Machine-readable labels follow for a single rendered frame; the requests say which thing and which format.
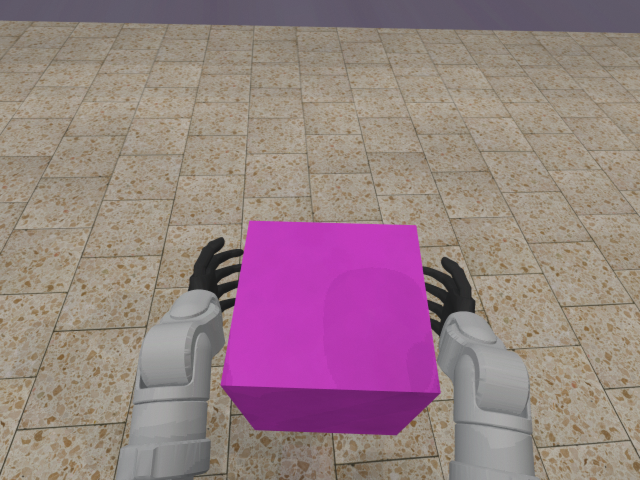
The left robot forearm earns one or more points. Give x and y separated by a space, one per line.
167 438

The robot right hand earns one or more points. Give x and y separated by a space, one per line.
458 298

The robot left hand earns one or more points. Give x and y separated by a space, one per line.
205 275

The carton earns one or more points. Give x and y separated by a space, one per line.
331 330

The right robot forearm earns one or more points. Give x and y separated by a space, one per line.
491 406

